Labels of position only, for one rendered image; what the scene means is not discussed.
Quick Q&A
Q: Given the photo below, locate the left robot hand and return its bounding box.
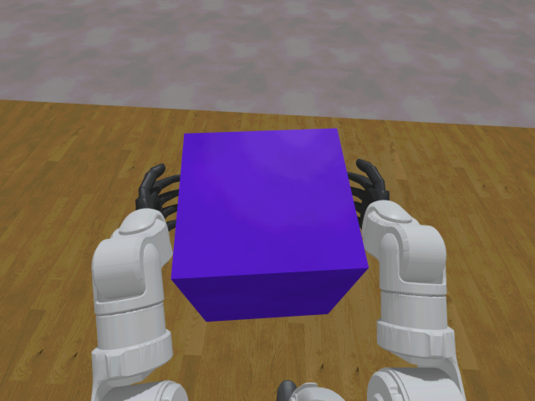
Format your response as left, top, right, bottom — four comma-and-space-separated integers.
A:
135, 164, 181, 231

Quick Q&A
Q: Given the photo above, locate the left robot upper arm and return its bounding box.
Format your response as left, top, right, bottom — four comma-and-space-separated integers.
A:
101, 380, 188, 401

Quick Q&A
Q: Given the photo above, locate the right robot upper arm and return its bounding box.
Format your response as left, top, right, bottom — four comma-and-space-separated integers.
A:
367, 368, 464, 401

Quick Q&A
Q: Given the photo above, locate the right robot foot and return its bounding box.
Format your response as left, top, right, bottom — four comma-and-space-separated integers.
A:
277, 380, 297, 401

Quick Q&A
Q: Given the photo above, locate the right robot forearm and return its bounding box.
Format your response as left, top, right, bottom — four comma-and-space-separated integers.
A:
362, 200, 466, 401

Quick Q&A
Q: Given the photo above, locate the carton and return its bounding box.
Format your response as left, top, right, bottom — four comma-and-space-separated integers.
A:
171, 129, 369, 322

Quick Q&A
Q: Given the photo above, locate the left robot forearm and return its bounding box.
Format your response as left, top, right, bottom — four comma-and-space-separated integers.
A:
91, 208, 173, 401

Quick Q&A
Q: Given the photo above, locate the right robot shin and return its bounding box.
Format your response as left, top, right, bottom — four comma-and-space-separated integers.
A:
290, 383, 318, 398

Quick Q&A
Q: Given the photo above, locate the right robot hand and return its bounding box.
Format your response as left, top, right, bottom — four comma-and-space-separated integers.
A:
347, 159, 390, 230

